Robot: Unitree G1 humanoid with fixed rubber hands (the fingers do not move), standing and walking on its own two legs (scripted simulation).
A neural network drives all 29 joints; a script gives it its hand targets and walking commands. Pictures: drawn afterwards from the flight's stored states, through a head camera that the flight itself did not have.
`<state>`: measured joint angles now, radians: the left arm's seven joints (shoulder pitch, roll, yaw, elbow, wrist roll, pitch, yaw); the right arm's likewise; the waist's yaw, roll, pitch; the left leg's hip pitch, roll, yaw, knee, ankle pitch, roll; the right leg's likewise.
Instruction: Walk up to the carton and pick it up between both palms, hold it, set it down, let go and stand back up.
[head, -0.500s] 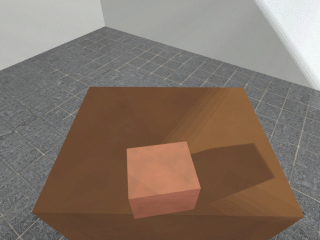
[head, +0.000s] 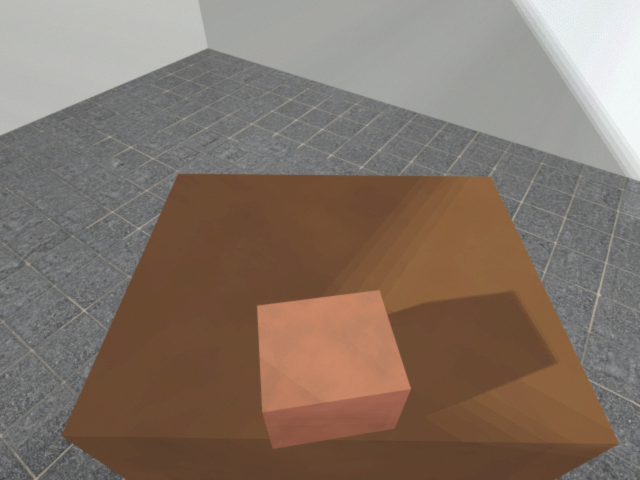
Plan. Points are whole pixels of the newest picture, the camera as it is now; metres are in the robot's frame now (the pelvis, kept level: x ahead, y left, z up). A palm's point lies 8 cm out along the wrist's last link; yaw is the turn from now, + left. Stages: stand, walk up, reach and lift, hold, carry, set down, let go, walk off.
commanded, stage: walk up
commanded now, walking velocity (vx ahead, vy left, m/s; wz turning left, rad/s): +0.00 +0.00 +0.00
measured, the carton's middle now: (327, 368) +0.34 +0.00 -0.14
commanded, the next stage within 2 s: none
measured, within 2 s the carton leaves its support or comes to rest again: neither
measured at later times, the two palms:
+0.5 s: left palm out of the picture -0.02 +0.22 -0.16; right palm out of the picture -0.04 -0.22 -0.15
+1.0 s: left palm out of the picture -0.08 +0.15 -0.14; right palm out of the picture -0.08 -0.25 -0.15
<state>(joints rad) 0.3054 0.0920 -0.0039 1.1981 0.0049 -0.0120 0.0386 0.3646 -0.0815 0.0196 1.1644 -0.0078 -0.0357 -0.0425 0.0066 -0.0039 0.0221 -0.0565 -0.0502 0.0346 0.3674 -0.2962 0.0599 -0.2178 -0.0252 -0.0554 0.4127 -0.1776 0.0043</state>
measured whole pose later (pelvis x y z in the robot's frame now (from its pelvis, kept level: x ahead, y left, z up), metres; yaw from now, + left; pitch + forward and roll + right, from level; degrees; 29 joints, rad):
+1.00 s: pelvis -0.03 -0.05 +0.00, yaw +0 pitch -1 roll +0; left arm 0.34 0.08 0.00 1.17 0.01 -0.02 0.04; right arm 0.33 -0.11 0.00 1.19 -0.01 -0.01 -0.04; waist 0.00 0.02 0.04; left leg -0.09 0.02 0.02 0.36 -0.25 -0.01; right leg -0.13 0.05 -0.08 0.34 -0.19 -0.07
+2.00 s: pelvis -0.05 +0.00 +0.00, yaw +8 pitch +0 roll +0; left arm 0.32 0.16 0.06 1.09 0.03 0.01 0.08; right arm 0.27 -0.17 -0.05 1.04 -0.03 0.03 -0.01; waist 0.00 0.01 0.05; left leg -0.39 0.04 0.03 0.85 -0.40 -0.01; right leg -0.22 -0.08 -0.17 0.46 -0.24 0.01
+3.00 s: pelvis -0.05 +0.00 +0.00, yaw +7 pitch +0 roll -1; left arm 0.30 0.19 0.06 1.09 0.04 0.05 0.02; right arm 0.32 -0.13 -0.05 1.10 -0.04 0.00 -0.07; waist -0.06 -0.02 0.04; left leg -0.22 0.08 0.05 0.42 -0.21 -0.02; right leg -0.42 -0.01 -0.05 0.98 -0.39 0.03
